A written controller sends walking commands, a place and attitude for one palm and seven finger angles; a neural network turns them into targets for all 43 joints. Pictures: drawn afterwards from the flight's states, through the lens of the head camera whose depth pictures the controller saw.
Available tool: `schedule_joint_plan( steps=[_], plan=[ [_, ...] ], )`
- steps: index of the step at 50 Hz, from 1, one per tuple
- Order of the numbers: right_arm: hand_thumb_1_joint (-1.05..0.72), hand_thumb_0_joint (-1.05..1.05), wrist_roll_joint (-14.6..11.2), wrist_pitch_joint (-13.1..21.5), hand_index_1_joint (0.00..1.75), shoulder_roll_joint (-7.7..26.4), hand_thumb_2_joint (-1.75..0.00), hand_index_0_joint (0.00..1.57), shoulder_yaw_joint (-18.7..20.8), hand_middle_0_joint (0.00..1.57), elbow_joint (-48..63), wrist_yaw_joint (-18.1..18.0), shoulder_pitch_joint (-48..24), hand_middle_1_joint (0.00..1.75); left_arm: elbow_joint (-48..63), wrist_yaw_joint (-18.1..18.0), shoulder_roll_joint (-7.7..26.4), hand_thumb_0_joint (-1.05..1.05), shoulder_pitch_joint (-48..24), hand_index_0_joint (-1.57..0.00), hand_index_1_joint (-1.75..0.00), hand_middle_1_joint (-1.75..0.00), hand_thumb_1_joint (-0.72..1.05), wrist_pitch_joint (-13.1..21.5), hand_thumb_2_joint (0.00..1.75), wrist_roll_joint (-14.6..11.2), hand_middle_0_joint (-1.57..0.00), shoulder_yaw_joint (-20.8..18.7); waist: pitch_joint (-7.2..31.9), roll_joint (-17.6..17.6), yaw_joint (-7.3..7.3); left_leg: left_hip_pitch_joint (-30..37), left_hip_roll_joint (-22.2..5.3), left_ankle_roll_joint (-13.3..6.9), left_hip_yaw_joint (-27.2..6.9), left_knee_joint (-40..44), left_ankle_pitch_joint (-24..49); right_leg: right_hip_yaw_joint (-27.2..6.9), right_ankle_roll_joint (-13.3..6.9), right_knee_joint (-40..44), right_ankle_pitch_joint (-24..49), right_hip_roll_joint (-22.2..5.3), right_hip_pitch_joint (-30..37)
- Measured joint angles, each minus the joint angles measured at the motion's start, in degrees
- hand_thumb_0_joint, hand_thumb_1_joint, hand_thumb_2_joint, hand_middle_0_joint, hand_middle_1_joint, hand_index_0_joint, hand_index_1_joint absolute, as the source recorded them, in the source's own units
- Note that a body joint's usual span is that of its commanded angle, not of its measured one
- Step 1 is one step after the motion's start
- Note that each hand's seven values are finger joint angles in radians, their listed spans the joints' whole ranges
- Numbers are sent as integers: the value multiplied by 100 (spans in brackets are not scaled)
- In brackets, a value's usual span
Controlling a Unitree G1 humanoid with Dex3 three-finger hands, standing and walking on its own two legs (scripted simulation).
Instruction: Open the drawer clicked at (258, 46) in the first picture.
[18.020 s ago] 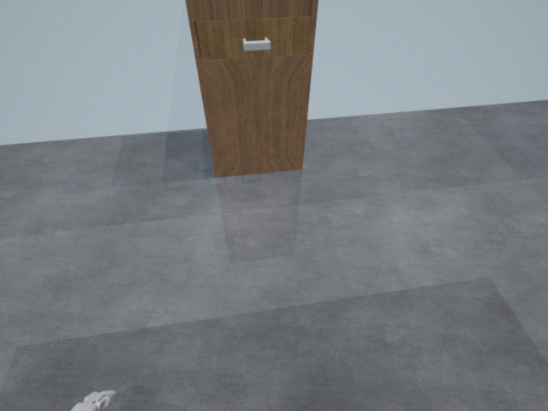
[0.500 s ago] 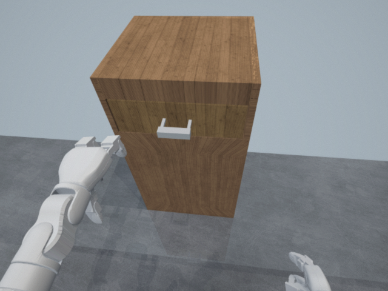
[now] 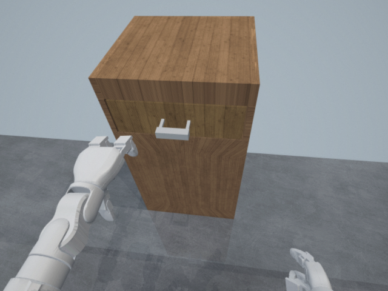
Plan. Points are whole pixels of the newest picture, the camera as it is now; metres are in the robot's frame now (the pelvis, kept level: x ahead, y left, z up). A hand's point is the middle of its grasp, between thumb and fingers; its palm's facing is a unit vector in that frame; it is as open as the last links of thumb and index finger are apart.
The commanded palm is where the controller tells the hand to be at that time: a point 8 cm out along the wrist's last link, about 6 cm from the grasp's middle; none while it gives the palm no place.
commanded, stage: move the hooked fingers above the handle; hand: left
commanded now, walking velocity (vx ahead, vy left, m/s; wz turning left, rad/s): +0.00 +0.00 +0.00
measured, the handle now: (174, 128) +0.58 +0.14 -0.05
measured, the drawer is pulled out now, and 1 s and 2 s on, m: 0.00 0.00 0.00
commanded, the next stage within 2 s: none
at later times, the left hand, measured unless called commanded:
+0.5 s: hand (143, 150) +0.41 +0.18 +0.04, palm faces -0.02 -0.08 -1.00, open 13.9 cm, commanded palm +0.39 +0.20 +0.11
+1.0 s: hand (155, 134) +0.48 +0.16 +0.02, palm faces -0.01 -0.05 -1.00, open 13.8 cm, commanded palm +0.47 +0.17 +0.08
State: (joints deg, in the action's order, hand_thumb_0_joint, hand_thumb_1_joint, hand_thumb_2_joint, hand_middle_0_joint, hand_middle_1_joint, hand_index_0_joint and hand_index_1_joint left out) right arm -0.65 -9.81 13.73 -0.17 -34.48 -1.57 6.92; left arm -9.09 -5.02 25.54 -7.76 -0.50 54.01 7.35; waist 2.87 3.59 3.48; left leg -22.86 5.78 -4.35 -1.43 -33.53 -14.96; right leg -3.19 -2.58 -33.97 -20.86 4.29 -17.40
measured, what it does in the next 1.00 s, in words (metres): stands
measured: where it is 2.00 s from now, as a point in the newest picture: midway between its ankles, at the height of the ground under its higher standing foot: outside the picture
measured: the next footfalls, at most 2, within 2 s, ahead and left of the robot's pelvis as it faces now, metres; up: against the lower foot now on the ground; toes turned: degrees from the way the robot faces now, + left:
none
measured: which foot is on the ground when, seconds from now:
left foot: down 0.00-1.00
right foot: down 0.00-1.00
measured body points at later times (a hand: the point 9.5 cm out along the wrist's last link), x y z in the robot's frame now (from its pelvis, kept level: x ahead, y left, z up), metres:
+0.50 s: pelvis +0.02 +0.00 -0.01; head +0.07 -0.02 +0.44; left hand +0.41 +0.18 +0.09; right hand +0.13 -0.26 -0.14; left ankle +0.02 +0.07 -0.73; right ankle -0.04 -0.10 -0.73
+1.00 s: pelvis +0.01 +0.00 -0.02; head +0.09 -0.01 +0.42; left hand +0.48 +0.16 +0.08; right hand +0.07 -0.27 -0.15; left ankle +0.02 +0.07 -0.73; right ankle -0.04 -0.10 -0.73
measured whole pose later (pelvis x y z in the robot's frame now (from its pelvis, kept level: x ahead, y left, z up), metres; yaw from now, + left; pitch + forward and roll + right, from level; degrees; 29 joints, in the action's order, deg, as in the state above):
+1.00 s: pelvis +0.01 +0.00 -0.02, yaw -1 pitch +17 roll -1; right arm -0.1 -10.3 13.8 2.9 -37.3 -0.9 16.7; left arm -53.6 -16.9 22.1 -44.2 0.4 60.9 7.7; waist 8.7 2.4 -5.0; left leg -41.3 4.5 -4.0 -1.1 -44.6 -19.8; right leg -2.5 -3.0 -43.3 -24.7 6.0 -35.1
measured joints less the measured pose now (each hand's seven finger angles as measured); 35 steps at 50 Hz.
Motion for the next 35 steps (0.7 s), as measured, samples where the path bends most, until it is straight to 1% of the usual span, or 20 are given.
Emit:
schedule_joint_plan(
  steps=[3, 5, 7, 10, 15, 17, 20, 23, 25, 27, 30, 35],
  plan=[
    [-91, 1, 8, 14, 30, -25, -90, 20, 0, 20, -6, -20, -18, 30, -201, -108, -25, -1, -228, -32, -120, -120, -50, 157, 30, 111, -32, 43, -4, -52, -6, -101, -10, 11, 3, -74, -36, 3, -13, -71, -31, 13, -100],
    [-91, 1, 8, 21, 30, -34, -90, 20, 19, 20, -21, -23, -8, 30, -364, -219, -41, -1, -414, -32, -120, -120, -50, 190, 30, 181, -32, 55, 9, -69, -16, -188, -15, 17, 3, -135, -65, 9, -20, -123, -56, 22, -183],
    [-91, 1, 1, 19, 30, -35, -90, 20, 44, 20, -41, -20, 19, 30, -548, -333, -62, -1, -614, -32, -120, -120, -50, 152, 30, 234, -32, 62, 31, -69, -32, -278, -18, 21, 2, -195, -95, 15, -24, -174, -82, 27, -267],
    [-91, 1, -16, -6, 30, -19, -90, 20, 72, 20, -88, -10, 83, 30, -882, -445, -113, -1, -923, -32, -120, -120, -50, -4, 30, 263, -32, 80, 76, -45, -69, -398, -17, 20, 2, -268, -137, 21, -24, -236, -121, 30, -381],
    [-91, 1, -39, -96, 30, 9, -90, 20, 113, 20, -140, 8, 267, 30, -1427, -382, -212, -1, -1353, -32, -120, -120, -49, -305, 30, 262, -32, 221, 173, -18, -165, -545, -8, 12, 10, -332, -195, 18, -19, -297, -179, 25, -525],
    [-91, 1, -30, -126, 30, 17, -90, 20, 137, 20, -150, 15, 350, 30, -1515, -324, -263, -1, -1424, -32, -120, -120, -49, -299, 30, 247, -32, 264, 208, -14, -208, -578, -10, 8, 24, -347, -222, 2, -17, -309, -199, 27, -560],
    [-91, 1, -14, -161, 30, 30, -90, 20, 167, 20, -173, 13, 461, 30, -1584, -302, -333, -1, -1452, -32, -120, -120, -49, -163, 30, 236, -32, 272, 265, -20, -273, -612, -25, 2, 60, -368, -268, -36, -16, -326, -227, 40, -601],
    [-91, 1, -11, -189, 30, 33, -90, 20, 185, 20, -199, 6, 538, 30, -1768, -397, -357, -1, -1534, -32, -120, -120, -49, -6, 30, 292, -32, 206, 307, -59, -326, -664, -47, 6, 104, -401, -311, -79, -23, -367, -254, 61, -668],
    [-91, 1, -10, -195, 30, 32, -90, 20, 210, 20, -207, 11, 580, 30, -1920, -506, -359, 0, -1621, -32, -120, -120, -49, 34, 30, 348, -32, 140, 320, -81, -355, -718, -62, 13, 120, -433, -333, -95, -32, -398, -267, 77, -726],
    [-91, 1, -14, -197, 30, 36, -90, 20, 229, 20, -212, 13, 617, 30, -2116, -631, -340, 0, -1738, -32, -120, -120, -49, 20, 30, 403, -32, 70, 331, -92, -376, -786, -77, 20, 128, -470, -351, -100, -40, -428, -275, 93, -793],
    [-91, 1, -18, -187, 30, 44, -90, 20, 267, 20, -236, 27, 666, 30, -2465, -762, -296, 0, -1987, -32, -120, -120, -49, -102, 30, 469, -32, 46, 348, -92, -406, -910, -85, 30, 108, -533, -365, -73, -49, -473, -287, 104, -905],
    [-91, 1, -19, -186, 30, 52, -90, 20, 333, 20, -295, 53, 759, 30, -2871, -754, -292, -1, -2293, -32, -120, -120, -49, -222, 30, 419, -32, 98, 432, -65, -454, -1036, -91, 36, 60, -584, -372, -21, -50, -469, -280, 115, -997]
  ],
)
